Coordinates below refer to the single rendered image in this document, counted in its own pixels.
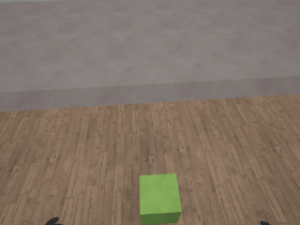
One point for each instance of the carton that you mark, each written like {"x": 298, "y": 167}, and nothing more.
{"x": 159, "y": 199}

